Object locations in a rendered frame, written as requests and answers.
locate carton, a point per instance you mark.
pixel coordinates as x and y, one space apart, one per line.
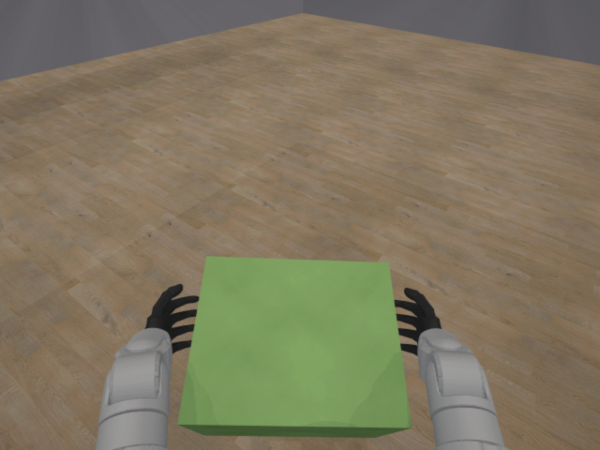
295 348

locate robot right hand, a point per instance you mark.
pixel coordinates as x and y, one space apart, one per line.
425 320

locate robot left hand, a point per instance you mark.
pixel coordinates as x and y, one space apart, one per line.
161 315

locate robot right forearm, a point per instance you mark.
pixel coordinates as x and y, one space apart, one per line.
459 399

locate robot left forearm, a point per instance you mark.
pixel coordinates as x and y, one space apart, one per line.
135 404

